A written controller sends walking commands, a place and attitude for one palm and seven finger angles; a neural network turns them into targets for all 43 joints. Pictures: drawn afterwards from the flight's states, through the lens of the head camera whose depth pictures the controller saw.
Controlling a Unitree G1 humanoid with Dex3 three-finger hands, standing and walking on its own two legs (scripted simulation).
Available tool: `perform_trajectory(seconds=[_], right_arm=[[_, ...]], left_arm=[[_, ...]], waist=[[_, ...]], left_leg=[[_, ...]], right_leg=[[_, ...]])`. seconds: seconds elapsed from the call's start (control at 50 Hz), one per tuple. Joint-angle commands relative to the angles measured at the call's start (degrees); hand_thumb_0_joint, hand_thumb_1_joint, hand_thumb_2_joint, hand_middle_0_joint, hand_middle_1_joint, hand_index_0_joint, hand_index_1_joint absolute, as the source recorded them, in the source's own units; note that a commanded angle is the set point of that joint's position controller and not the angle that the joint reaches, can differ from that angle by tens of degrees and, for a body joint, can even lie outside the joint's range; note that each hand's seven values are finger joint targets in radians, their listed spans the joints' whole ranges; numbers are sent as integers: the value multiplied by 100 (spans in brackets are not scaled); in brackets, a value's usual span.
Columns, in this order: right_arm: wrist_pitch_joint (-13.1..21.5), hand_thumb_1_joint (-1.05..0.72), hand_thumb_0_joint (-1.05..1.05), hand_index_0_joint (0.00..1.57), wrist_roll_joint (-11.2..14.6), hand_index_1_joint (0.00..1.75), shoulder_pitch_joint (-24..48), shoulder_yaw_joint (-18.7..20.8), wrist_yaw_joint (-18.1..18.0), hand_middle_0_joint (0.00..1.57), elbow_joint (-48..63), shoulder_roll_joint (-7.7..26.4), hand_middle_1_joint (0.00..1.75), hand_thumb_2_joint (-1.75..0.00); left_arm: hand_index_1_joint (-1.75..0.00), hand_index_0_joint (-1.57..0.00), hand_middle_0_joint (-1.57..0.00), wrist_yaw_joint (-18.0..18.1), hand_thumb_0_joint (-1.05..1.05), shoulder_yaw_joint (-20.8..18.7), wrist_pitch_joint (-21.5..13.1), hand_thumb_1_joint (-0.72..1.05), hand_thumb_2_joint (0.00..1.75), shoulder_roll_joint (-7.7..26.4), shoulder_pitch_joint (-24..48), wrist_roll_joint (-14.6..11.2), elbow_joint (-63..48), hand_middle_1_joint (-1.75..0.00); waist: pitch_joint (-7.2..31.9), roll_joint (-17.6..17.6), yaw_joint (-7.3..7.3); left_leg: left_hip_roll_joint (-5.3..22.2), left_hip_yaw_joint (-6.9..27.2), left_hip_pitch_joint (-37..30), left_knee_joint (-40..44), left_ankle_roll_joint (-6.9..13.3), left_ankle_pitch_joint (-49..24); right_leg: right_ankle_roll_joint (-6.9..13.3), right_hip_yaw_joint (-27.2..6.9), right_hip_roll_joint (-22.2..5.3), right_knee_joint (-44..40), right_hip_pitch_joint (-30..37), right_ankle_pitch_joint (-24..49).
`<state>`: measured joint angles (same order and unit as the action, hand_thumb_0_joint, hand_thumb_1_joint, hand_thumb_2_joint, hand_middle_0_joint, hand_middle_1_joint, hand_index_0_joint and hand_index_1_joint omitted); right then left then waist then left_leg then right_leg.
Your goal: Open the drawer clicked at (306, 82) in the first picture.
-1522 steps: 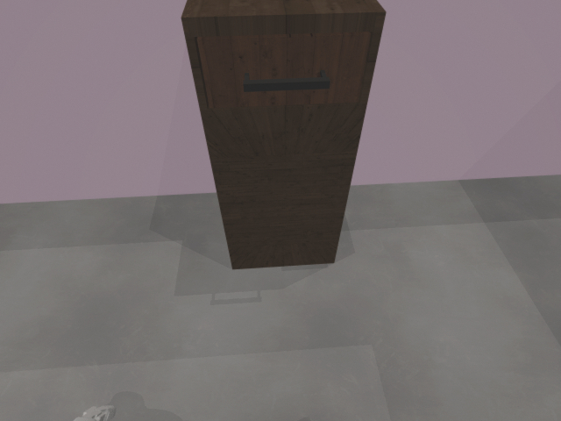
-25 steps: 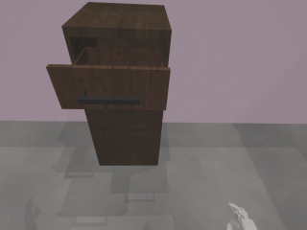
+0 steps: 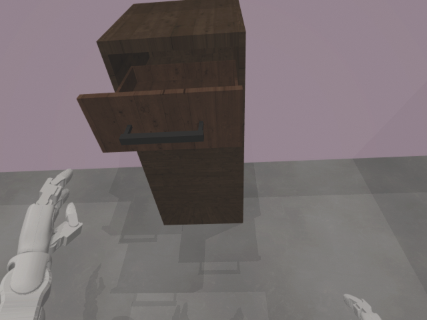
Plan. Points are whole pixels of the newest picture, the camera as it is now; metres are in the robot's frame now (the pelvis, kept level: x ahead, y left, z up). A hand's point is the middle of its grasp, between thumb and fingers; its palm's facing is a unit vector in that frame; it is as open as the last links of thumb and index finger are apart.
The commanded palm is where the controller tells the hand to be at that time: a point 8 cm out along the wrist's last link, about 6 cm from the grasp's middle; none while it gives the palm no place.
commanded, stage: let the arm hang, fingers relaxed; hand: left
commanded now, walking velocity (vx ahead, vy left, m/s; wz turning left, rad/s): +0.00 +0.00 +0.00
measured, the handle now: (163, 132) +0.52 +0.14 +0.10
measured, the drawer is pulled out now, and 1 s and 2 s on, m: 0.25 0.25 0.25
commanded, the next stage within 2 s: look to check the result in 0.98 s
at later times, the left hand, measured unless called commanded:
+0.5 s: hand out of the picture -0.08 +0.21 -0.14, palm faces +0.03 -0.96 -0.27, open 7.3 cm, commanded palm none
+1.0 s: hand out of the picture +0.02 +0.18 -0.15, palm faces +0.00 -0.98 -0.20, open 7.3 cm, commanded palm none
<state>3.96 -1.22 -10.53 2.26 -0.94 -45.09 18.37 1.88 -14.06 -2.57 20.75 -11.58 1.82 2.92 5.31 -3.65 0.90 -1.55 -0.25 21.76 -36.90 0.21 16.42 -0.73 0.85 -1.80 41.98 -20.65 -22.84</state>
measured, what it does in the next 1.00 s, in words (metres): stands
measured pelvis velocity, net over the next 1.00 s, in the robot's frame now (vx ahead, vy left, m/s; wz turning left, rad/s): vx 0.00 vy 0.00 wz -0.02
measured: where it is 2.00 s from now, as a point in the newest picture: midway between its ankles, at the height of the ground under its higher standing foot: outside the picture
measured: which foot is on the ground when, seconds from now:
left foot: down 0.00-1.00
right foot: down 0.00-1.00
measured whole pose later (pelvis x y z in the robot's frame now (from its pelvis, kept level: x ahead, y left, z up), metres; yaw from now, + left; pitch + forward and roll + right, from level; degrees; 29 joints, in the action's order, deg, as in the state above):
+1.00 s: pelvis +0.00 +0.00 +0.02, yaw -1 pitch -2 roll +0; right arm -0.6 -0.9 -17.2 0.6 -2.2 -64.4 7.9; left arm 1.7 -0.9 0.0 8.2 -14.1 0.6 64.0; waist -3.6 -1.3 0.9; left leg 0.2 0.2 10.9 -24.8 -0.1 11.8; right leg 0.8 0.0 0.8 24.7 -8.5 -14.1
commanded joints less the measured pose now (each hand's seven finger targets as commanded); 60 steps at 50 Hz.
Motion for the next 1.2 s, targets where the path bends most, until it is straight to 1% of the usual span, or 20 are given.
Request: perform_trajectory(seconds=[0.0,0.02,0.04,0.06,0.08,0.1,0.12,0.14,0.16,0.18,0.22,0.26,0.38,0.44,0.54,0.76,0.82,0.94,1.02,1.18], right_arm=[[-72,-90,0,20,-17,30,212,-4,18,20,385,243,30,-90],[-194,-90,0,20,14,30,178,-11,18,20,341,145,30,-90],[-310,-90,0,20,-22,30,171,27,3,20,285,163,30,-90],[-369,-90,0,20,-31,30,83,31,-3,20,124,135,30,-90],[-393,-90,0,20,-11,30,-127,6,-7,20,-40,34,30,-90],[-398,-90,0,20,8,30,-334,-38,-8,20,-236,-63,30,-90],[-374,-90,0,20,13,30,-412,-82,-17,20,-404,-114,30,-90],[-367,-90,0,20,13,30,-333,-107,-35,20,-539,0,30,-90],[-378,-90,0,20,-47,30,-299,-60,-60,20,-613,-73,30,-90],[-407,-90,0,20,-24,30,-272,-91,-73,20,-698,-99,30,-90],[-419,-90,0,20,6,30,-406,-75,-102,20,-857,-101,30,-90],[-426,-90,0,20,41,30,-612,-42,-119,20,-1016,-103,30,-90],[-423,-90,0,20,70,30,-972,-85,-119,20,-1445,-226,30,-90],[-441,-90,0,20,88,30,-1020,-108,-118,20,-1562,-267,30,-90],[-456,-90,0,20,76,30,-1015,-126,-106,20,-1698,-371,30,-90],[-433,-90,0,20,26,30,-1001,-101,-107,20,-1792,-595,30,-90],[-409,-90,0,20,29,30,-1018,-94,-119,20,-1784,-611,30,-90],[-400,-90,0,20,51,30,-1000,-82,-136,20,-1786,-604,30,-90],[-389,-90,0,20,43,30,-1020,-83,-146,20,-1807,-574,30,-90],[-414,-90,0,20,43,30,-957,-68,-151,20,-1831,-576,30,-90]], left_arm=[[-30,-20,-20,-193,0,801,290,90,90,93,-783,56,1989,-30],[-30,-20,-20,-182,0,830,283,90,90,306,-619,33,2404,-30],[-30,-20,-20,-158,0,900,281,90,90,352,-445,19,2814,-30],[-30,-20,-20,-133,0,969,278,90,90,270,-329,9,3200,-30],[-30,-20,-20,-115,0,1003,274,90,90,265,-185,-10,3527,-30],[-30,-20,-20,-104,0,1031,268,90,90,224,-79,-53,3809,-30],[-30,-20,-20,-101,0,1069,264,90,90,74,-90,-102,4102,-30],[-30,-20,-20,-97,0,1109,287,90,90,-50,-198,-129,4360,-30],[-30,-20,-20,-54,0,988,335,90,90,-381,-393,-104,4532,-30],[-30,-20,-20,-64,0,1039,362,90,90,-285,-507,-130,4764,-30],[-30,-20,-20,-87,0,1102,347,90,90,-362,-719,-136,5144,-30],[-30,-20,-20,-74,0,1180,323,90,90,-417,-790,-129,5411,-30],[-30,-20,-20,-23,0,1280,291,90,90,-444,-986,-139,5913,-30],[-30,-20,-20,5,0,1289,294,90,90,-454,-1022,-136,6049,-30],[-30,-20,-20,32,0,1302,288,90,90,-517,-1024,-134,6139,-30],[-30,-20,-20,49,0,1246,264,90,90,-643,-799,-141,6047,-30],[-30,-20,-20,41,0,1225,244,90,90,-629,-758,-145,6004,-30],[-30,-20,-20,40,0,1206,231,90,90,-626,-710,-152,5982,-30],[-30,-20,-20,45,0,1204,223,90,90,-633,-689,-158,6010,-30],[-30,-20,-20,57,0,1218,216,90,90,-657,-727,-156,6048,-30]], waist=[[55,1806,-269],[-240,2184,-166],[-419,2195,-120],[-475,1672,-52],[-440,994,71],[-358,519,169],[-340,173,166],[-465,-398,51],[-617,-1128,-43],[-723,-1318,-87],[-632,-949,-122],[-551,-165,-85],[-638,162,-35],[-884,379,-46],[-1098,496,-49],[-1303,341,-45],[-1144,179,-38],[-1046,374,-49],[-882,306,-23],[-994,320,0]], left_leg=[[388,423,334,7,241,-1703],[16,122,293,-358,21,75],[-3,108,218,-622,-13,987],[51,150,42,-648,-10,1057],[124,152,-278,-313,-24,687],[210,193,-750,304,-11,-141],[368,342,-1158,851,41,-1153],[592,625,-1154,1107,124,-1438],[707,802,-812,1360,233,-1039],[738,902,-587,1610,272,-541],[736,988,-542,1894,282,92],[745,932,-774,1845,294,-52],[699,763,-1115,1824,255,-497],[696,705,-1035,1853,250,-428],[622,590,-1021,1810,218,-428],[566,478,-891,1746,161,-476],[580,458,-954,1695,154,-744],[615,430,-1105,1652,151,-935],[629,421,-1215,1635,136,-1122],[643,385,-1300,1638,116,-1022]], right_leg=[[221,-967,-697,-1257,1277,2730],[575,-1515,-1238,-1781,1008,3100],[873,-1612,-1336,-1875,884,3465],[978,-1566,-1279,-1845,812,3531],[948,-1429,-1160,-1720,771,3417],[770,-1196,-977,-1615,626,2893],[506,-909,-610,-1536,481,2270],[326,-665,-286,-1600,430,1591],[273,-449,-178,-1689,607,1011],[262,-380,-111,-1725,793,771],[275,-335,-85,-1839,1035,762],[272,-316,-135,-2045,1105,914],[276,-298,-240,-2169,982,1013],[275,-294,-249,-2220,894,881],[283,-366,-277,-2275,738,764],[309,-515,-276,-2327,654,744],[322,-540,-289,-2286,806,1067],[318,-509,-264,-2291,876,1287],[319,-522,-294,-2263,994,1507],[322,-583,-271,-2358,880,1423]])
